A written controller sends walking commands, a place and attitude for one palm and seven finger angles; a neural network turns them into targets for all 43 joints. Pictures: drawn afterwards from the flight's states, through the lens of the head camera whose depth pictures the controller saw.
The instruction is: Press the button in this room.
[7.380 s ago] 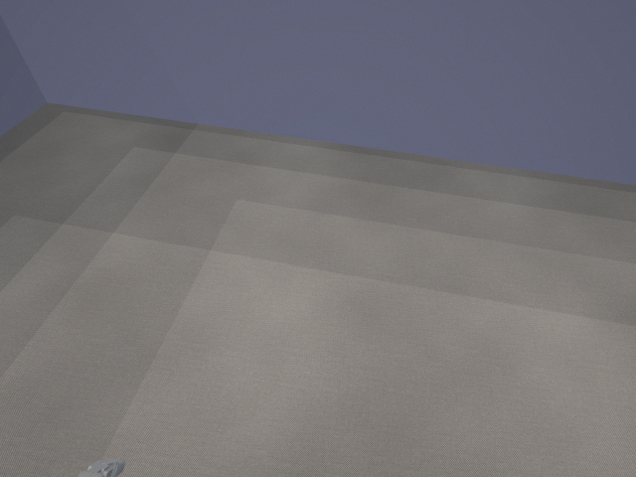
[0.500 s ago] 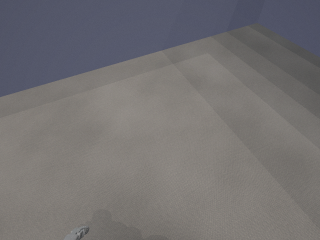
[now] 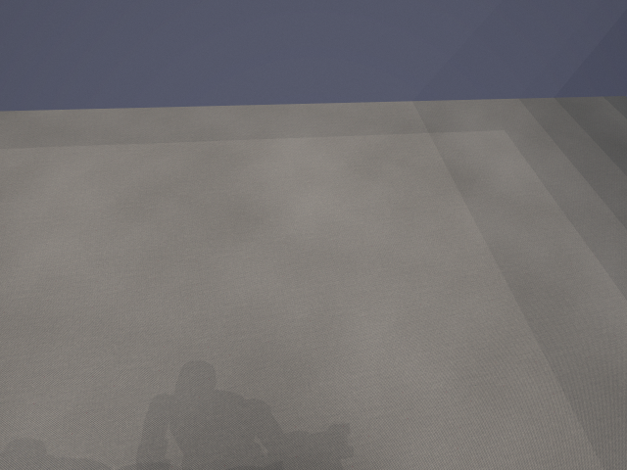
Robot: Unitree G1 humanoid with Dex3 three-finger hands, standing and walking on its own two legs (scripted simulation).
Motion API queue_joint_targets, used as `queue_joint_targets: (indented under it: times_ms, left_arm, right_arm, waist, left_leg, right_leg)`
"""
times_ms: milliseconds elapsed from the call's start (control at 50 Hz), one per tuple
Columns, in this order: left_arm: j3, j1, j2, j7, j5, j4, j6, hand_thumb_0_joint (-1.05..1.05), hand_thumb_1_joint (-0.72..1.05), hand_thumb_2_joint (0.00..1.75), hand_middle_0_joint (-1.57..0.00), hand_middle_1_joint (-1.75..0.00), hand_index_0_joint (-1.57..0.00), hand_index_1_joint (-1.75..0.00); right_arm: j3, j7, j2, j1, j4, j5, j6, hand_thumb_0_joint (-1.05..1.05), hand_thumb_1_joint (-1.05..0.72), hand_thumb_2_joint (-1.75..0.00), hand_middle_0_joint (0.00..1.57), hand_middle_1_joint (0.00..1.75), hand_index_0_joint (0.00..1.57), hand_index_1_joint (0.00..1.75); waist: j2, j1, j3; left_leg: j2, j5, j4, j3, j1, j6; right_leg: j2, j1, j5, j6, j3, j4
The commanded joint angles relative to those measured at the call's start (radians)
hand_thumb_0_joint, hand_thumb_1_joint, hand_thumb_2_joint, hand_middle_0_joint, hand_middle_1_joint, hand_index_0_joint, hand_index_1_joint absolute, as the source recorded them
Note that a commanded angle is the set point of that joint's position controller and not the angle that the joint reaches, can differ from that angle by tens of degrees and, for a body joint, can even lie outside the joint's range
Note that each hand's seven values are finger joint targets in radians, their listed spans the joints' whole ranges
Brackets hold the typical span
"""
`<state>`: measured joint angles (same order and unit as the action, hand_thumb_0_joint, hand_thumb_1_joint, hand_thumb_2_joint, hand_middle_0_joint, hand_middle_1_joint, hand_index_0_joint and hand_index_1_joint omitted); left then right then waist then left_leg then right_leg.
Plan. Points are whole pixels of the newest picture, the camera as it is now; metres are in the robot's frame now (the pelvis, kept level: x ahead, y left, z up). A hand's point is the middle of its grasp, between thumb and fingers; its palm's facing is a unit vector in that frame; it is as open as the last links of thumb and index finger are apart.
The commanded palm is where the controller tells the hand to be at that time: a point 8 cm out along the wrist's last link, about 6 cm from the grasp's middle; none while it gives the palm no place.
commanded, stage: turn or walk to find it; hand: left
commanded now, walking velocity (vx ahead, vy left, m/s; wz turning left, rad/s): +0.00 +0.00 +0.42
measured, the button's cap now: out of the picture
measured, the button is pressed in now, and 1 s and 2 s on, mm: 0 0 0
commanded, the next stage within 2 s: none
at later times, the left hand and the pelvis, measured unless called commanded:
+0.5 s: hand out of the picture +0.04 +0.17 -0.13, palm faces +0.21 -0.94 -0.27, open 7.4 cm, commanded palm none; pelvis -0.03 -0.04 +0.01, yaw +12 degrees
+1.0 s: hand out of the picture -0.14 +0.20 -0.17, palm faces +0.47 -0.85 -0.24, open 7.4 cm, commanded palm none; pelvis -0.07 -0.01 +0.01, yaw +24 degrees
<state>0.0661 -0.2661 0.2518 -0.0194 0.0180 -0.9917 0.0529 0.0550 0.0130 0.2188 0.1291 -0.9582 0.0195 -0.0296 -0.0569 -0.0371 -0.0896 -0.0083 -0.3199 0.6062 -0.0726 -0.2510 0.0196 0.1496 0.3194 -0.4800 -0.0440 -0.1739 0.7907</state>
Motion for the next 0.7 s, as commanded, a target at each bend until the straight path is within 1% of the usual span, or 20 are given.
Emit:
queue_joint_targets:
  times_ms: [0, 20, 60, 140, 180, 220, 300, 320, 340, 360, 380, 400, 420, 440, 460, 480, 500, 580, 640, 680]
  left_arm:
    - [0.013, 0.106, 0.083, 0.001, -0.001, 0.111, -0.014, 0.0, 0.9, 0.9, -0.2, -0.3, -0.2, -0.3]
    - [0.016, 0.075, 0.075, 0.005, 0.0, 0.094, -0.017, 0.0, 0.9, 0.9, -0.2, -0.3, -0.2, -0.3]
    - [0.013, 0.042, 0.074, 0.008, -0.002, 0.08, -0.018, 0.0, 0.9, 0.9, -0.2, -0.3, -0.2, -0.3]
    - [0.009, 0.065, 0.065, 0.005, -0.003, 0.099, -0.018, 0.0, 0.9, 0.9, -0.2, -0.3, -0.2, -0.3]
    - [0.008, 0.096, 0.059, 0.002, -0.005, 0.113, -0.019, 0.0, 0.9, 0.9, -0.2, -0.3, -0.2, -0.3]
    - [0.006, 0.113, 0.053, 0.002, -0.006, 0.127, -0.02, 0.0, 0.9, 0.9, -0.2, -0.3, -0.2, -0.3]
    - [0.005, 0.069, 0.046, -0.002, -0.012, 0.128, -0.03, 0.0, 0.9, 0.9, -0.2, -0.3, -0.2, -0.3]
    - [0.006, 0.036, 0.047, -0.003, -0.013, 0.122, -0.035, 0.0, 0.9, 0.9, -0.2, -0.3, -0.2, -0.3]
    - [0.01, -0.014, 0.055, -0.005, -0.012, 0.11, -0.042, 0.0, 0.9, 0.9, -0.2, -0.3, -0.2, -0.3]
    - [0.017, -0.04, 0.101, -0.009, -0.004, 0.108, -0.053, 0.0, 0.9, 0.9, -0.2, -0.3, -0.2, -0.3]
    - [0.036, -0.048, 0.189, -0.018, 0.012, 0.11, -0.062, 0.0, 0.9, 0.9, -0.2, -0.3, -0.2, -0.3]
    - [0.038, -0.034, 0.211, -0.018, 0.003, 0.13, -0.056, 0.0, 0.9, 0.9, -0.2, -0.3, -0.2, -0.3]
    - [0.04, 0.019, 0.182, -0.021, 0.002, 0.143, -0.056, 0.0, 0.9, 0.9, -0.2, -0.3, -0.2, -0.3]
    - [0.029, 0.07, 0.151, -0.019, 0.001, 0.154, -0.055, 0.0, 0.9, 0.9, -0.2, -0.3, -0.2, -0.3]
    - [0.018, 0.113, 0.117, -0.016, 0.001, 0.16, -0.058, 0.0, 0.9, 0.9, -0.2, -0.3, -0.2, -0.3]
    - [0.012, 0.131, 0.101, -0.015, 0.0, 0.164, -0.062, 0.0, 0.9, 0.9, -0.2, -0.3, -0.2, -0.3]
    - [0.01, 0.128, 0.087, -0.017, 0.001, 0.161, -0.064, 0.0, 0.9, 0.9, -0.2, -0.3, -0.2, -0.3]
    - [0.013, 0.04, 0.108, -0.018, 0.005, 0.126, -0.067, 0.0, 0.9, 0.9, -0.2, -0.3, -0.2, -0.3]
    - [0.021, 0.001, 0.129, -0.016, 0.01, 0.103, -0.062, 0.0, 0.9, 0.9, -0.2, -0.3, -0.2, -0.3]
    - [0.026, -0.012, 0.147, -0.016, 0.013, 0.092, -0.06, 0.0, 0.9, 0.9, -0.2, -0.3, -0.2, -0.3]
  right_arm:
    - [0.038, -0.032, 0.205, 0.076, 0.038, 0.001, 0.013, 0.0, -0.9, -0.9, 0.2, 0.3, 0.2, 0.3]
    - [0.029, -0.032, 0.184, 0.037, 0.049, 0.002, 0.017, 0.0, -0.9, -0.9, 0.2, 0.3, 0.2, 0.3]
    - [0.027, -0.031, 0.177, 0.029, 0.057, -0.003, 0.025, 0.0, -0.9, -0.9, 0.2, 0.3, 0.2, 0.3]
    - [0.035, -0.03, 0.181, 0.072, 0.053, -0.002, 0.024, 0.0, -0.9, -0.9, 0.2, 0.3, 0.2, 0.3]
    - [0.038, -0.028, 0.182, 0.09, 0.051, 0.0, 0.02, 0.0, -0.9, -0.9, 0.2, 0.3, 0.2, 0.3]
    - [0.043, -0.027, 0.183, 0.092, 0.053, 0.004, 0.016, 0.0, -0.9, -0.9, 0.2, 0.3, 0.2, 0.3]
    - [0.05, -0.023, 0.183, 0.064, 0.067, 0.007, 0.008, 0.0, -0.9, -0.9, 0.2, 0.3, 0.2, 0.3]
    - [0.05, -0.022, 0.182, 0.056, 0.071, 0.005, 0.006, 0.0, -0.9, -0.9, 0.2, 0.3, 0.2, 0.3]
    - [0.051, -0.021, 0.171, 0.04, 0.077, 0.0, 0.006, 0.0, -0.9, -0.9, 0.2, 0.3, 0.2, 0.3]
    - [0.047, -0.016, 0.133, 0.054, 0.083, -0.008, 0.007, 0.0, -0.9, -0.9, 0.2, 0.3, 0.2, 0.3]
    - [0.035, -0.01, 0.061, 0.074, 0.105, -0.013, 0.008, 0.0, -0.9, -0.9, 0.2, 0.3, 0.2, 0.3]
    - [0.048, -0.013, 0.097, 0.049, 0.112, -0.002, -0.006, 0.0, -0.9, -0.9, 0.2, 0.3, 0.2, 0.3]
    - [0.055, -0.011, 0.11, 0.036, 0.099, 0.003, -0.02, 0.0, -0.9, -0.9, 0.2, 0.3, 0.2, 0.3]
    - [0.057, -0.005, 0.11, 0.049, 0.076, 0.004, -0.024, 0.0, -0.9, -0.9, 0.2, 0.3, 0.2, 0.3]
    - [0.055, 0.002, 0.1, 0.078, 0.052, 0.005, -0.026, 0.0, -0.9, -0.9, 0.2, 0.3, 0.2, 0.3]
    - [0.052, 0.005, 0.091, 0.116, 0.038, 0.006, -0.028, 0.0, -0.9, -0.9, 0.2, 0.3, 0.2, 0.3]
    - [0.051, 0.007, 0.087, 0.126, 0.029, 0.004, -0.029, 0.0, -0.9, -0.9, 0.2, 0.3, 0.2, 0.3]
    - [0.042, 0.005, 0.08, 0.084, 0.031, 0.003, -0.03, 0.0, -0.9, -0.9, 0.2, 0.3, 0.2, 0.3]
    - [0.034, 0.004, 0.07, 0.044, 0.034, 0.0, -0.029, 0.0, -0.9, -0.9, 0.2, 0.3, 0.2, 0.3]
    - [0.027, 0.003, 0.064, 0.026, 0.039, -0.004, -0.021, 0.0, -0.9, -0.9, 0.2, 0.3, 0.2, 0.3]
  waist:
    - [0.258, 0.073, 0.071]
    - [0.225, 0.05, 0.066]
    - [0.21, 0.041, 0.091]
    - [0.183, 0.056, 0.107]
    - [0.194, 0.071, 0.099]
    - [0.212, 0.074, 0.097]
    - [0.225, 0.051, 0.107]
    - [0.219, 0.032, 0.118]
    - [0.187, 0.004, 0.136]
    - [0.076, -0.003, 0.152]
    - [-0.202, -0.004, 0.141]
    - [-0.215, -0.018, 0.116]
    - [-0.194, -0.001, 0.073]
    - [-0.111, 0.026, 0.032]
    - [-0.072, 0.053, 0.018]
    - [-0.086, 0.067, 0.032]
    - [-0.086, 0.068, 0.035]
    - [-0.099, 0.026, 0.057]
    - [-0.11, 0.004, 0.055]
    - [-0.124, -0.006, 0.082]
  left_leg:
    - [-0.305, 0.446, -0.291, 0.334, 0.109, 0.153]
    - [-0.267, 0.456, -0.29, 0.286, 0.101, 0.139]
    - [-0.231, 0.508, -0.284, 0.243, 0.124, 0.129]
    - [-0.228, 0.535, -0.273, 0.27, 0.168, 0.145]
    - [-0.231, 0.512, -0.272, 0.304, 0.157, 0.153]
    - [-0.229, 0.487, -0.268, 0.328, 0.134, 0.156]
    - [-0.203, 0.459, -0.233, 0.376, 0.044, 0.142]
    - [-0.188, 0.441, -0.205, 0.375, 0.009, 0.127]
    - [-0.158, 0.366, -0.157, 0.356, -0.051, 0.096]
    - [-0.088, 0.218, -0.065, 0.304, -0.153, 0.039]
    - [0.057, -0.102, 0.148, 0.14, -0.334, -0.035]
    - [0.049, -0.259, 0.358, 0.147, -0.312, -0.045]
    - [0.026, -0.229, 0.492, 0.182, -0.304, -0.038]
    - [0.011, -0.162, 0.578, 0.174, -0.311, -0.04]
    - [-0.002, -0.095, 0.614, 0.157, -0.308, -0.05]
    - [-0.007, -0.051, 0.632, 0.138, -0.305, -0.061]
    - [-0.014, -0.031, 0.63, 0.127, -0.295, -0.068]
    - [-0.025, -0.066, 0.517, 0.092, -0.282, -0.092]
    - [-0.029, -0.116, 0.396, 0.06, -0.248, -0.092]
    - [-0.031, -0.144, 0.298, 0.039, -0.217, -0.088]
  right_leg:
    - [-0.017, 0.239, -0.023, -0.025, 0.147, 0.327]
    - [-0.021, 0.223, 0.028, -0.029, 0.148, 0.331]
    - [-0.032, 0.203, 0.07, -0.038, 0.142, 0.315]
    - [-0.051, 0.193, 0.062, -0.049, 0.141, 0.223]
    - [-0.06, 0.176, 0.041, -0.047, 0.145, 0.174]
    - [-0.071, 0.147, 0.026, -0.043, 0.145, 0.114]
    - [-0.112, -0.002, 0.068, -0.026, 0.126, -0.096]
    - [-0.116, -0.067, 0.133, -0.024, 0.121, -0.189]
    - [-0.107, -0.172, 0.243, -0.021, 0.117, -0.323]
    - [-0.022, -0.29, 0.284, 0.001, 0.195, -0.439]
    - [0.235, -0.36, 0.324, 0.097, 0.462, -0.507]
    - [0.353, -0.2, 0.325, 0.185, 0.505, -0.545]
    - [0.31, -0.1, 0.239, 0.199, 0.485, -0.564]
    - [0.255, -0.062, 0.209, 0.181, 0.409, -0.559]
    - [0.197, -0.057, 0.252, 0.156, 0.309, -0.532]
    - [0.169, -0.074, 0.297, 0.144, 0.241, -0.517]
    - [0.159, -0.079, 0.333, 0.138, 0.207, -0.512]
    - [0.179, -0.166, 0.438, 0.159, 0.177, -0.487]
    - [0.199, -0.188, 0.479, 0.171, 0.165, -0.475]
    - [0.212, -0.222, 0.538, 0.182, 0.156, -0.448]
